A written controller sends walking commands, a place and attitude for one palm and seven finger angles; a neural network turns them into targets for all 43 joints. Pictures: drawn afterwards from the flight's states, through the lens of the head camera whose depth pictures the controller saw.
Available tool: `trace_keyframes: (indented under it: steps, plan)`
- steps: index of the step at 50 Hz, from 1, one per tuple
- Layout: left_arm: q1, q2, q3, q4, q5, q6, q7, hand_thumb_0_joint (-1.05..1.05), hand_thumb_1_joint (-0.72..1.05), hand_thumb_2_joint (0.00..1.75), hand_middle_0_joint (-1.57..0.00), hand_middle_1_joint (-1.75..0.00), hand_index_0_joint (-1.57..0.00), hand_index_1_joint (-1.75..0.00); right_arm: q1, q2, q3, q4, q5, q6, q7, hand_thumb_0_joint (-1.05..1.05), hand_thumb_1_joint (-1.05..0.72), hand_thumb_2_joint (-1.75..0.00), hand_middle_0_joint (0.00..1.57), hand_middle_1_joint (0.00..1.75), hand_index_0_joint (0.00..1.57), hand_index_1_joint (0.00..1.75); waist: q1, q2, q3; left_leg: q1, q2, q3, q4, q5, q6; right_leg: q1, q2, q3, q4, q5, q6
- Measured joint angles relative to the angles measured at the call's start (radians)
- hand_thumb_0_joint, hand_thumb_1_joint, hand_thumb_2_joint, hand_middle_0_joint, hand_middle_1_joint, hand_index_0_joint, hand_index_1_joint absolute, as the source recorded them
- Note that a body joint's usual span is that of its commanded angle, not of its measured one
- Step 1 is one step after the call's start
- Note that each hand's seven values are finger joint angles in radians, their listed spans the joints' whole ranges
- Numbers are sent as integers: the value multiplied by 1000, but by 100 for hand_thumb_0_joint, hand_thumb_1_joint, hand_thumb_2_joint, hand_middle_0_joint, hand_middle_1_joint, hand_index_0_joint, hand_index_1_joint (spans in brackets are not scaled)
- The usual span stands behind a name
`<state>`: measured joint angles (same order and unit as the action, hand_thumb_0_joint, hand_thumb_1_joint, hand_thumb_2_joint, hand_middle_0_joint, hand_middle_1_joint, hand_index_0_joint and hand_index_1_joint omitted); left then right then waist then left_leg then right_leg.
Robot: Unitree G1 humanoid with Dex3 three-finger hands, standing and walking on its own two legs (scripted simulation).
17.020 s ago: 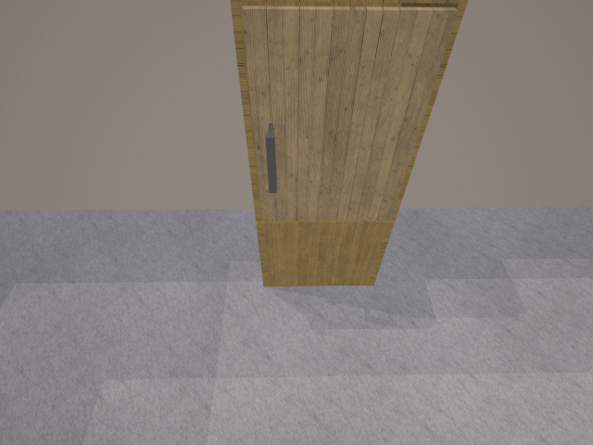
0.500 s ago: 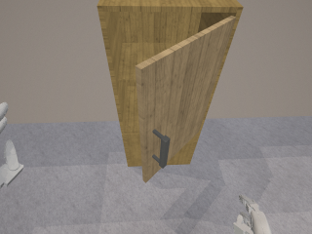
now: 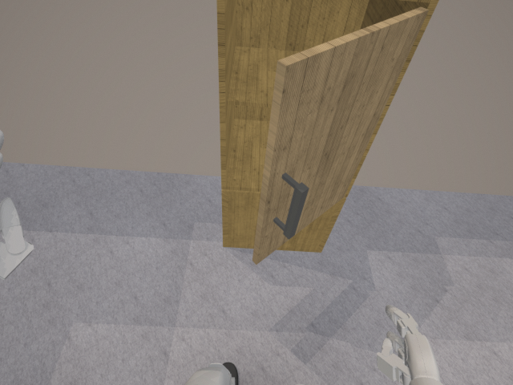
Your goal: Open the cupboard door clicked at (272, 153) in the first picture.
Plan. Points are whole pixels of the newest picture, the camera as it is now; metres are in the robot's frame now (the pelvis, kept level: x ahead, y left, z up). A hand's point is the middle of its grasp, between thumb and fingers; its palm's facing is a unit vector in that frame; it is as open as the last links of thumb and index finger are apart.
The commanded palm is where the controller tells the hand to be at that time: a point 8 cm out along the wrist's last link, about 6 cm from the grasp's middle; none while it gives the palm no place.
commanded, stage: step back with the hand held close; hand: left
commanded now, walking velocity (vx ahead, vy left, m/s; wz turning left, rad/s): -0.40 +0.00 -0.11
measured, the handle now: (288, 207) +0.48 -0.05 -0.07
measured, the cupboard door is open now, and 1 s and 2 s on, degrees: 43 43 43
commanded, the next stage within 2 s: stop stepping back and stand still in 0.10 s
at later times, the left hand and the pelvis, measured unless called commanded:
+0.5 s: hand out of the picture +0.13 +0.25 +0.19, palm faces +0.26 -0.87 -0.41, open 7.4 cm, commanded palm +0.07 +0.30 +0.19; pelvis -0.12 +0.03 +0.02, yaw -9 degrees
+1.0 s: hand out of the picture +0.08 +0.27 +0.19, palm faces +0.30 -0.84 -0.45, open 7.4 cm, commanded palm +0.02 +0.32 +0.19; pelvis -0.17 +0.05 +0.01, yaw -10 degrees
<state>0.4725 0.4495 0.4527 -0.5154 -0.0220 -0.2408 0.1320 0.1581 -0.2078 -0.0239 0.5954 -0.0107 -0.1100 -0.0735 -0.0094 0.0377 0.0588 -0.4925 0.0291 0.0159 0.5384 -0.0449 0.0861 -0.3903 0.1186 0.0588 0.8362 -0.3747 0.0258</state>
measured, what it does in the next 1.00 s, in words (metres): walks backwards: right foot, then left foot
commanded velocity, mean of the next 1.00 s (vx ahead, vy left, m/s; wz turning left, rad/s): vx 0.08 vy -0.04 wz -0.02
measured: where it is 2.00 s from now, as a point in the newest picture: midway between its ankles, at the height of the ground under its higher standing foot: outside the picture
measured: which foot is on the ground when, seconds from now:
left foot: down 0.00-0.20, up 0.22-0.32, down 0.34-0.58, up 0.60-0.88, down 0.90-1.00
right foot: up 0.00-0.18, down 0.20-0.34, up 0.36-0.58, down 0.60-1.00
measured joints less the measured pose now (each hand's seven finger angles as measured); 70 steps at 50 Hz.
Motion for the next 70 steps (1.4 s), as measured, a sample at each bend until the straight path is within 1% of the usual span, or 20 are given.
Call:
trace_keyframes:
  steps: [5, 8, 10, 12, 14, 16, 20, 26, 29, 32, 36, 39, 45, 48, 52, 55, 59, 64, 68, 70]
  plan:
    - [13, 9, 16, -27, -38, 14, 16, 1, 89, 90, -22, -31, -21, -30, -5, 29, 0, 22, -1, -23, 29, 1, -90, -90, 21, 30, 20, 30, 19, -12, -50, -18, 42, 60, -110, 82, -11, 89, -2, -81, 149, -147, -31]
    - [21, -10, 7, -38, -57, 14, 22, 1, 89, 90, -22, -31, -21, -30, -21, 38, 10, 27, -7, -31, 37, 1, -90, -90, 21, 30, 20, 30, 41, -22, -83, -52, 50, 105, -171, 112, -30, 213, -23, -112, -68, -205, -59]
    - [25, 2, 24, -55, -57, 1, 29, 1, 89, 90, -21, -31, -21, -30, -49, 50, 23, 21, -11, -31, 46, 1, -90, -90, 21, 30, 20, 30, 76, -80, -93, -124, 32, 153, -108, 18, -88, 272, -74, -34, -304, -168, -113]
    - [-1, -32, -12, -41, -28, -18, 31, 1, 89, 90, -21, -31, -21, -30, -65, 34, 26, 52, -22, -24, 49, 1, -90, -90, 21, 30, 20, 30, 96, -51, -68, -169, 27, 94, 91, -166, -127, 256, -64, -8, -290, -89, -73]
    - [-13, -44, -51, -27, -13, -13, 24, 1, 89, 90, -21, -31, -21, -30, -26, 34, 34, 73, -13, -6, 46, 1, -90, -90, 21, 30, 20, 30, 91, -58, -77, -137, -11, 55, 232, -232, -128, 278, -77, 0, -294, -75, -30]
    - [-10, -38, -51, -25, -12, 3, 17, 1, 88, 90, -22, -31, -21, -30, 21, 38, 50, 71, -1, 2, 32, 1, -90, -90, 21, 30, 21, 30, 71, -82, -97, -31, -33, 48, 179, -173, -114, 283, -93, 10, -285, -78, -9]
    - [-61, -18, -20, 31, -29, 36, 15, 1, 88, 90, -22, -31, -21, -30, 37, 42, 44, 63, 4, -23, 10, 1, -90, -90, 21, 30, 21, 30, 7, -94, -65, 53, -53, 51, 48, -100, -8, 182, -83, 14, -95, -143, -10]
    - [96, -1, -10, -30, -36, 72, 18, 1, 89, 90, -21, -31, -21, -30, 97, 52, 47, 30, -18, -42, 23, 1, -90, -90, 21, 30, 20, 30, -52, -80, -56, 143, -26, 64, -182, -58, -58, 134, -26, -103, -118, -141, -44]
    - [186, 30, -17, -90, -31, 79, 14, 1, 89, 90, -22, -31, -21, -30, 132, 35, 34, 9, -22, -28, 15, 1, -90, -90, 21, 30, 20, 30, -47, -77, -75, 109, -34, 85, -160, -166, -90, 218, -28, -166, -317, -143, -73]
    - [179, 52, -7, -96, -21, 73, 4, 1, 89, 90, -22, -31, -21, -30, 117, 3, 18, 46, -24, 1, 6, 1, -90, -90, 21, 30, 20, 30, -1, -77, -77, -48, -39, 63, 232, -283, -111, 179, -47, -154, -349, 59, -150]
    - [82, 5, -18, 48, -8, 51, 16, 1, 88, 90, -22, -31, -22, -30, 143, -18, 7, 109, -10, 26, -6, 1, -90, -90, 21, 30, 20, 30, 17, -67, -136, -89, -13, 34, 527, -254, -107, 160, -65, -150, -346, 108, -134]
    - [16, -51, -34, 141, 2, 56, 32, 1, 88, 90, -22, -31, -21, -30, 165, -24, 4, 118, -5, 12, -19, 1, -90, -90, 21, 30, 20, 30, 5, -65, -161, -8, 16, 37, 435, -283, -88, 159, -83, -157, -363, 123, -124]
    - [35, -92, -76, 53, 3, 55, 44, 1, 89, 90, -21, -31, -21, -30, 166, -33, 9, 75, -13, -30, -31, 1, -90, -90, 21, 30, 20, 30, -14, -59, -133, 259, 42, 45, -9, -302, -53, 117, -94, -171, -287, 92, -105]
    - [56, -46, -43, 13, -5, 38, 41, 1, 89, 90, -22, -31, -21, -30, 129, 6, 10, 66, -14, -33, -26, 1, -90, -90, 21, 30, 20, 30, -21, -96, -93, 263, 24, 53, 2, -247, -110, 77, -104, -131, -167, -16, -59]
    - [64, -2, 1, 11, -2, 40, 35, 1, 89, 90, -22, -31, -21, -30, 112, 44, 29, 51, -13, -47, -5, 1, -90, -90, 21, 30, 20, 30, -25, -75, -69, 263, 33, 36, 10, -251, -133, 85, -97, -137, -184, -18, -25]
    - [77, -4, 9, 21, -3, 40, 31, 1, 89, 90, -22, -31, -21, -30, 96, 47, 42, 47, -5, -43, 11, 1, -90, -90, 21, 30, 20, 30, -17, -29, -49, 245, 60, 21, 61, -283, -137, 113, -74, -163, -250, 99, -82]
    - [-94, -70, -186, 406, 48, 118, -74, 0, 89, 90, -21, -30, -20, -30, 60, 0, 13, 136, -8, 43, 64, 1, -90, -90, 21, 30, 20, 30, 12, 23, -89, 137, 20, 19, 239, -429, -105, 70, -112, -186, -208, 55, -118]
    - [-221, -225, -367, 992, 64, 267, -114, 0, 90, 90, -20, -30, -20, -30, 10, -11, 5, 194, -20, 145, 75, 1, -90, -90, 21, 30, 20, 30, 2, 12, -26, 130, -18, 46, 285, -457, -94, 102, -144, -197, -208, 56, -113]
    - [-186, -309, -443, 1289, 48, 300, -125, 0, 91, 90, -20, -30, -20, -30, 27, 13, 14, 246, -23, 146, 73, 1, -90, -90, 21, 30, 20, 30, -15, -25, 7, 221, -5, 22, 60, -257, -80, 129, -102, -210, -233, 67, -110]
    - [-189, -297, -403, 1377, 36, 292, -98, -2, 99, 90, -21, -30, -21, -30, 50, 34, 21, 305, -29, 142, 64, 0, -90, -90, 21, 30, 20, 30, -1, -57, 19, 223, 6, 6, 54, -205, -85, 149, -88, -221, -260, 75, -108]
